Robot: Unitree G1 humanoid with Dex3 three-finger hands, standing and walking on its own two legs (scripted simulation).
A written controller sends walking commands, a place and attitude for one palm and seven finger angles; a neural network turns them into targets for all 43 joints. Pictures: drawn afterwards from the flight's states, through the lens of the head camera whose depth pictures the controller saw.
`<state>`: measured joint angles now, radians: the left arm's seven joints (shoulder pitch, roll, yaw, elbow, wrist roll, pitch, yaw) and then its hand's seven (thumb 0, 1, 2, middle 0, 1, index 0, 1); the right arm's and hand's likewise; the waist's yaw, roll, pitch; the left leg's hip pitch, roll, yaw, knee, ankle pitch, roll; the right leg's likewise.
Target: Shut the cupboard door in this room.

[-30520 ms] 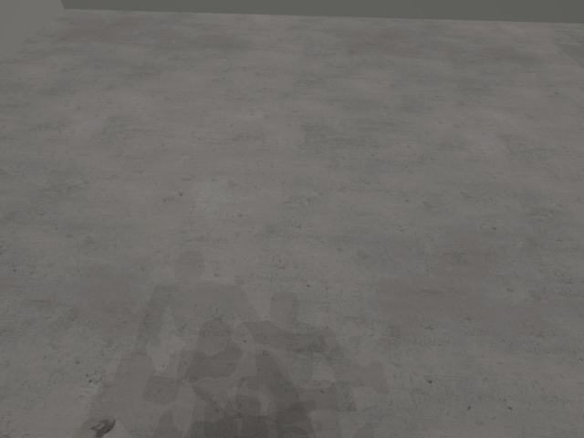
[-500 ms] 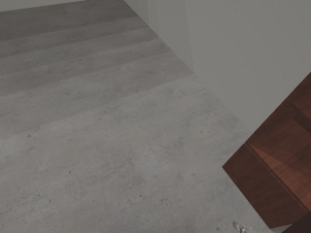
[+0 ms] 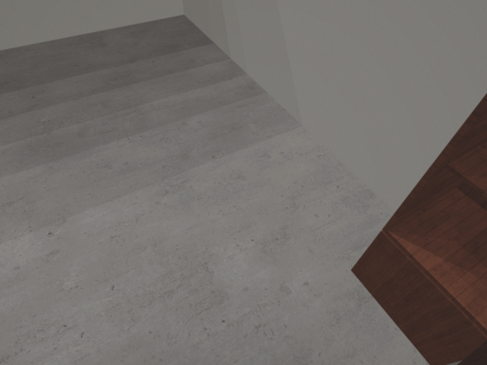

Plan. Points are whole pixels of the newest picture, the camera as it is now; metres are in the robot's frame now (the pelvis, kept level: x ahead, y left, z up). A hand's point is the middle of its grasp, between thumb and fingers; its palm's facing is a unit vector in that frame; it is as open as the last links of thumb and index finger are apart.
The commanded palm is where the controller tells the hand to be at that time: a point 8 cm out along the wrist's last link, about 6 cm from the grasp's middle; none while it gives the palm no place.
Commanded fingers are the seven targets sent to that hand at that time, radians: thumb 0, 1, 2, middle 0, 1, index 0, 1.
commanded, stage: turn or walk to find it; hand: left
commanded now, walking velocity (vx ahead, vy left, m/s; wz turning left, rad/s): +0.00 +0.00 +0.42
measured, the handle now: out of the picture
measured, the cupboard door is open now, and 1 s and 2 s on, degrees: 87 87 87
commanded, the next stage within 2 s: none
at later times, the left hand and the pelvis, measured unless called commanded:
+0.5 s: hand out of the picture +0.03 +0.18 -0.14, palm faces +0.23 -0.93 -0.29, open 7.3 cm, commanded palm none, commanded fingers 0.00 0.90 0.90 -0.20 -0.30 -0.20 -0.30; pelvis -0.02 -0.03 +0.00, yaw +13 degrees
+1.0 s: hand out of the picture -0.12 +0.21 -0.18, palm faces +0.47 -0.84 -0.25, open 7.4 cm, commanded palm none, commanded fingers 0.00 0.90 0.90 -0.20 -0.30 -0.20 -0.30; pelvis -0.04 +0.01 +0.00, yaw +25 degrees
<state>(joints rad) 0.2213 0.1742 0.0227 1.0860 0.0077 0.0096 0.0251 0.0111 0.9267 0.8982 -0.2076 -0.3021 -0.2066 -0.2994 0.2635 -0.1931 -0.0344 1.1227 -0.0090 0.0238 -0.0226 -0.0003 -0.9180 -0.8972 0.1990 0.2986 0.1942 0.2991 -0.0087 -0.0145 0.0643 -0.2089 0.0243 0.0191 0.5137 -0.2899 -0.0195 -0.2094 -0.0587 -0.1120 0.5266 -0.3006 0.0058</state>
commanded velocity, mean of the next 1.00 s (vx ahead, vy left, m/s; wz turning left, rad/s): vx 0.00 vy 0.00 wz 0.42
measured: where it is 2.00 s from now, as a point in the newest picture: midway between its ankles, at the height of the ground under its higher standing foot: outside the picture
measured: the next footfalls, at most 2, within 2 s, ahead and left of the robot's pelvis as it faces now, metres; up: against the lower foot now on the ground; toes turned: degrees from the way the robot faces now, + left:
left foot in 0.84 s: -0.05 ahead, +0.11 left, +0.00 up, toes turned +27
right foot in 1.32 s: +0.07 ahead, -0.10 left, +0.00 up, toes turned +29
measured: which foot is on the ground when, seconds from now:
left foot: down 0.00-0.38, up 0.40-0.82, down 0.84-1.00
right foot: down 0.00-0.84, up 0.86-1.00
